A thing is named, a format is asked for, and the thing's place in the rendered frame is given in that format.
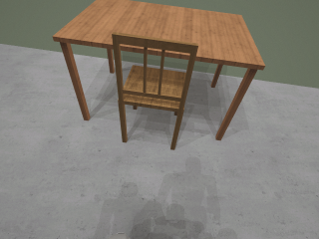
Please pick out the table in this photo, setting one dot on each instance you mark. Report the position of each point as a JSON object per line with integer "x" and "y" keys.
{"x": 222, "y": 38}

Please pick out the chair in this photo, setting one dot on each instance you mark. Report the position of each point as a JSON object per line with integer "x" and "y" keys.
{"x": 153, "y": 88}

